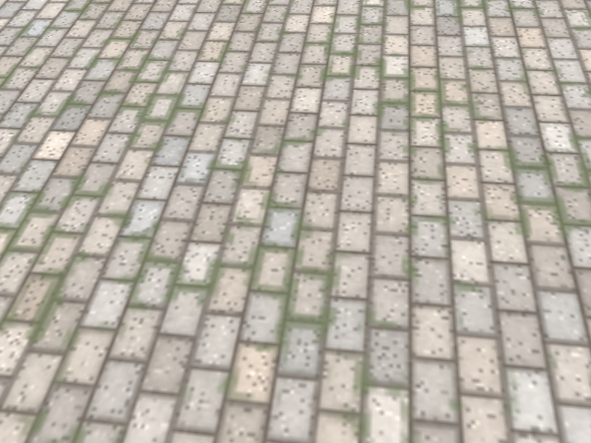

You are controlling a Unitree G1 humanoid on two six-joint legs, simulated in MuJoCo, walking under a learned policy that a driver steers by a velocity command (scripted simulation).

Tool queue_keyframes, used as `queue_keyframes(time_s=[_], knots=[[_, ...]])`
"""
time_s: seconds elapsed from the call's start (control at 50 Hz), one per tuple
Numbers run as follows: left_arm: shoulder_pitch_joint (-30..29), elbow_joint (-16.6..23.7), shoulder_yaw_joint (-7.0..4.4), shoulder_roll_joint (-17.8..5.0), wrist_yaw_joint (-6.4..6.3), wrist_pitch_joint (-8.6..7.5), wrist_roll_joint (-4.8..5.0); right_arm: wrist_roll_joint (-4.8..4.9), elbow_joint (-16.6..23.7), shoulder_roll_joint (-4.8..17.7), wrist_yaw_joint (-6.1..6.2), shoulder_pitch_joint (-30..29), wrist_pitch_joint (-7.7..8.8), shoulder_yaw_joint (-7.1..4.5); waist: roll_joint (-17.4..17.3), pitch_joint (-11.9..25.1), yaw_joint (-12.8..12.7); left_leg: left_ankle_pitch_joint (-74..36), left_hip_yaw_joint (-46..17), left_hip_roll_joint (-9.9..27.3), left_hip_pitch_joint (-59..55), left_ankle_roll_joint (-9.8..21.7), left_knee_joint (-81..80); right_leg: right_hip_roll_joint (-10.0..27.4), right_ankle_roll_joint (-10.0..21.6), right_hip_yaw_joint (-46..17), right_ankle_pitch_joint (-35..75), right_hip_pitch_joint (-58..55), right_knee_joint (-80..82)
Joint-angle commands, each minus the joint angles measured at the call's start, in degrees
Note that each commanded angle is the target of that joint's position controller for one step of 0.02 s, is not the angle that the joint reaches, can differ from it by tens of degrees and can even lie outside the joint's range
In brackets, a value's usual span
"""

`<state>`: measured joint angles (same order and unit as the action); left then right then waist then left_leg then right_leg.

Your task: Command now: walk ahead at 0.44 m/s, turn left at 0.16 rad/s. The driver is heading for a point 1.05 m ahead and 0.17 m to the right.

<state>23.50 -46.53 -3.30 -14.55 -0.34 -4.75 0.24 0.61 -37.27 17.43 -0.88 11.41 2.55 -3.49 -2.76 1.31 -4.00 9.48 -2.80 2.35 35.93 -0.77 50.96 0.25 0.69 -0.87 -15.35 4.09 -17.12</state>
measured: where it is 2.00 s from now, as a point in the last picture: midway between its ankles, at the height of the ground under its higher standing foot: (362, 247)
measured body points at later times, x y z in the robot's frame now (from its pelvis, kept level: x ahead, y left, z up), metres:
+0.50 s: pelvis +0.25 +0.07 +0.00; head +0.27 +0.08 +0.45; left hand +0.43 +0.33 -0.09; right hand +0.29 -0.21 -0.12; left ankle +0.20 +0.16 -0.75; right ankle +0.42 -0.10 -0.68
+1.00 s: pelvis +0.55 +0.02 +0.00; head +0.57 +0.01 +0.45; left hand +0.59 +0.30 -0.12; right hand +0.72 -0.24 -0.10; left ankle +0.68 +0.20 -0.68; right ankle +0.53 -0.06 -0.75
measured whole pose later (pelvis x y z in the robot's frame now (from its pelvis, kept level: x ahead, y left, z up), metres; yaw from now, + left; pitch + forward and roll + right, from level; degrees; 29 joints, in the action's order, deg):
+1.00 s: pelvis +0.55 +0.02 +0.00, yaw +0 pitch +1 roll -1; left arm 19.7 -46.8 -2.6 -15.5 1.2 -5.0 0.1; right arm 0.0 -41.9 17.2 0.0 8.9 3.4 -2.7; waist -2.6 -1.4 -3.3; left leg 5.2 -3.2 7.3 38.4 -1.3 49.4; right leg -4.1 4.1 2.3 -9.4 6.8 -15.1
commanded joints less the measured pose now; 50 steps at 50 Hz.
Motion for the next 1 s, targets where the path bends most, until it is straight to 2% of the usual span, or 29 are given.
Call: queue_keyframes(time_s=[0.02, 0.08, 0.12, 0.14, 0.16, 0.18, 0.2, 0.22, 0.24, 0.26, 0.28, 0.3, 0.38, 0.42, 0.5, 0.6, 0.66, 0.68, 0.7, 0.72, 0.74, 0.76, 0.78, 0.8, 0.82, 0.84, 0.88, 0.96, 1.0], knots=[[-2.5, 3.6, -2.29, -11.0, -0.15, -0.52, 0.58, 0.26, 6.7, 0.4, -0.72, -10.7, 1.76, 0.58, 10.1, -5.6, -1.2, -4.7, 3.3, 0.0, 0.3, -0.9, -10.5, 10.7, 9.3, -7.2, 6.4, 3.6, 9.0], [0.0, 2.3, -2.49, -12.5, 0.29, 0.00, 1.33, 0.90, 7.4, 1.6, -1.47, -12.7, 2.01, 0.28, 10.5, -6.1, -1.7, -4.1, 4.2, -0.8, -4.3, 0.4, -16.4, 13.0, 9.3, -7.4, 7.9, 2.4, 8.0], [0.0, 1.7, -2.63, -13.1, 0.32, 0.55, 1.65, 1.19, 7.4, 3.1, -1.76, -11.5, 2.18, -0.26, 11.0, -6.1, 0.1, -2.6, 4.2, -1.3, -7.4, 2.4, -19.5, 14.9, 8.5, -7.9, 12.5, 0.1, 6.3], [-0.8, 1.6, -2.70, -13.6, 0.22, 0.85, 1.71, 1.05, 6.7, 4.2, -1.66, -8.4, 2.22, -0.87, 11.0, -4.5, 2.6, -2.6, 5.0, -2.4, -12.5, 3.7, -21.5, 14.6, 7.6, -6.7, 21.2, -0.4, 2.7], [-0.7, 1.5, -2.43, -12.9, 0.12, 1.01, 1.69, 0.78, 4.7, 6.1, -1.26, -2.0, 2.08, -2.02, 9.5, -0.3, 6.1, -2.8, 6.1, -3.9, -22.1, 5.3, -23.3, 12.4, 6.3, -3.6, 31.3, 0.4, -5.4], [-0.5, 1.9, -1.65, -11.1, 0.00, 0.86, 1.04, 0.58, 2.6, 8.6, -0.63, 6.8, 1.84, -3.27, 7.7, 6.1, 10.4, -2.9, 3.7, -1.4, -35.9, 7.2, -22.1, 9.7, 4.3, -0.7, 31.8, 6.4, -17.7], [2.4, 4.6, 0.20, -5.6, 0.02, 0.06, 0.00, -1.17, 1.7, 14.5, -0.03, 15.1, 1.40, -4.44, -5.6, 16.3, 11.5, 5.0, -19.9, 14.7, -57.8, 14.6, -22.9, 3.2, -0.1, 3.1, 12.8, 26.9, -41.1], [3.0, 4.5, 0.69, -4.9, 0.01, -1.23, 0.36, -0.73, 0.8, 13.5, -0.38, 17.4, 1.34, -3.80, -13.5, 20.9, 11.1, 14.7, -39.9, 20.1, -58.9, 18.2, -33.0, -1.5, -0.4, -4.4, -17.7, 35.3, -51.6], [-1.5, 5.2, -0.88, -10.1, 0.42, -1.64, 2.07, -0.34, 0.4, 9.7, -0.52, 13.7, 1.50, -2.46, -8.8, 12.0, 10.6, 18.7, -34.2, 18.4, -52.8, 16.1, -34.5, 2.1, 0.2, -5.5, -14.6, 41.2, -56.8], [-5.2, 6.1, -0.91, -10.6, 0.60, -1.83, 2.20, -0.02, 0.7, 8.0, -0.55, 9.8, 1.49, -1.85, -5.9, 5.5, 9.3, 15.1, -26.4, 16.3, -45.1, 14.7, -35.3, 4.7, 1.0, -3.4, -9.2, 42.0, -55.7], [-6.8, 6.1, -0.83, -9.8, 0.45, -1.81, 1.20, -0.38, 0.9, 6.7, -0.70, 6.4, 1.50, -1.40, -2.6, 2.1, 7.7, 9.9, -21.2, 13.7, -38.3, 14.1, -36.7, 6.4, 0.9, -2.7, -4.7, 40.2, -52.9], [-6.5, 5.9, -0.99, -9.2, 0.46, -1.38, 0.60, -0.94, 1.1, 5.4, -0.88, 4.1, 1.73, -1.00, -3.0, -0.1, 5.7, 4.7, -17.1, 11.5, -32.8, 13.7, -38.5, 7.9, 0.7, -2.9, -1.3, 37.4, -50.3], [-6.1, 5.6, -0.47, -6.5, 0.52, 0.47, 0.19, -0.57, -0.5, 5.2, -0.75, 2.6, 3.26, -1.18, -2.3, -2.0, 2.7, -6.4, -9.2, 9.6, -26.1, 15.1, -43.2, 8.7, -1.4, -2.3, 5.2, 34.7, -45.0], [-10.5, 7.1, -0.22, -6.0, 0.41, 0.44, -0.32, -0.50, -1.9, 5.8, -0.38, 4.1, 3.42, -1.37, -0.6, -3.7, 3.5, -10.6, -6.5, 9.1, -26.6, 14.9, -43.8, 8.6, -2.2, -2.2, 10.8, 36.9, -38.0], [-19.5, 9.3, 0.80, -4.3, 1.64, -0.72, 0.19, -0.01, -3.9, 7.6, 0.48, 7.4, 2.76, -1.70, 0.1, -5.5, 6.8, -10.7, -1.7, 7.3, -26.7, 12.7, -44.5, 5.8, -1.7, 0.3, 22.5, 32.8, -21.6], [-26.2, 12.3, 0.66, -5.5, 3.37, -1.28, 0.64, 0.72, -7.1, 8.9, 0.87, 12.2, 1.46, -2.15, 0.3, -6.6, 8.2, -12.8, -2.8, 11.5, -37.0, 11.8, -40.8, 4.0, 0.9, -0.3, 19.8, 34.1, -13.4], [-22.3, 11.9, -0.25, -7.6, 3.55, -1.26, 0.41, 0.59, -7.8, 10.2, 1.29, 11.8, 0.48, -2.55, -1.7, -2.9, 5.1, -29.8, -2.4, 11.9, -41.6, 9.9, -33.3, 1.1, 3.3, 1.9, 12.1, 26.7, -11.9], [-15.7, 10.3, -1.33, -9.4, 3.12, -1.18, 0.29, 0.44, -7.7, 10.2, 1.43, 10.9, 0.06, -2.42, -1.8, 1.6, 1.3, -39.2, -0.6, 9.9, -40.9, 8.8, -24.9, -1.0, 4.9, 3.9, 12.2, 17.3, -10.7], [-6.4, 8.0, -2.53, -12.3, 2.47, -0.99, 0.09, -0.15, -7.2, 8.5, 1.69, 11.0, -0.12, -1.59, -0.9, 8.8, -2.7, -35.9, 1.4, 7.1, -33.8, 6.9, -12.3, 1.8, 7.3, 1.5, 14.5, 1.5, -12.9], [0.6, 7.3, -3.85, -18.3, 2.05, -0.75, -1.12, -0.84, -5.4, 2.4, 1.30, 17.9, 0.82, 0.39, 10.4, 19.4, -1.4, -12.5, 3.5, -0.2, -11.1, 3.0, 11.0, 17.4, 15.9, -21.7, 10.7, -23.8, -14.6], [3.1, 6.1, -3.20, -15.2, 2.25, -0.52, 0.11, -0.32, -6.6, 1.6, 0.90, 18.3, 1.95, 0.99, 17.5, 25.4, -2.1, 22.7, -2.8, -6.6, 0.4, 1.6, 22.6, 22.8, 19.9, -42.4, 0.1, -30.1, -3.6], [-0.1, 6.4, -2.02, -12.0, 2.10, -0.38, 0.58, 1.43, -5.1, 7.4, 0.51, 12.1, 2.79, -0.62, 12.4, 16.3, -2.9, 21.4, -5.3, -2.7, 6.9, 2.4, 26.5, 20.9, 16.6, -37.0, -6.6, -24.1, -1.0], [-4.2, 6.9, -1.51, -10.6, 1.84, -0.20, 0.41, 2.07, -3.3, 7.8, 0.42, 6.7, 3.22, -0.57, 8.8, 8.6, -1.7, 16.5, -3.0, 0.2, 7.9, 2.9, 24.6, 18.8, 14.6, -29.0, -4.8, -15.2, 0.2], [-7.6, 7.0, -0.99, -9.2, 1.91, -0.24, -0.11, 1.20, -2.9, 7.1, 0.55, 4.3, 3.18, -0.46, 5.2, 3.1, 0.3, 12.3, -1.7, 2.5, 6.4, 2.7, 20.6, 16.6, 13.8, -23.2, 0.7, -6.0, 2.2], [-9.7, 7.2, -0.60, -7.8, 2.00, -0.63, -0.75, 0.38, -3.1, 6.7, 0.71, 4.8, 2.68, -0.78, 6.1, 1.3, 2.5, 9.3, -2.1, 4.5, 2.6, 2.6, 16.9, 14.6, 13.1, -19.4, 5.2, -0.1, 3.8], [-10.9, 7.3, -0.52, -7.3, 2.11, -0.89, -1.01, 0.26, -3.8, 5.6, 0.70, 6.6, 2.01, -0.68, 7.2, 0.8, 4.0, 7.7, -2.1, 5.2, -0.7, 2.1, 15.5, 13.3, 13.1, -17.0, 7.3, 3.5, 5.5], [-11.2, 6.4, -0.78, -7.8, 2.20, -1.64, -0.57, 0.06, -4.7, 3.7, 0.90, 8.3, 0.91, -0.32, 7.1, 0.2, 5.4, 5.9, -1.3, 5.5, -2.6, 1.0, 12.9, 12.5, 14.0, -12.9, 11.7, 7.2, 8.1], [-8.5, 4.3, -1.33, -9.6, 1.32, -1.51, -0.05, -0.87, -2.1, 2.8, 1.13, -0.1, 1.12, 0.08, 5.2, -3.1, 3.8, -5.5, -0.7, 5.9, 1.3, -0.9, -0.3, 10.5, 13.6, -7.8, 16.7, 7.2, 10.2], [-6.7, 3.5, -1.58, -10.4, 0.84, -0.96, 0.41, -0.80, -1.0, 1.8, 0.75, -4.6, 1.83, 0.46, 5.1, -3.9, 2.2, -11.6, 0.0, 4.2, -0.4, -1.2, -9.1, 8.9, 12.2, -5.9, 16.5, 6.9, 9.8]])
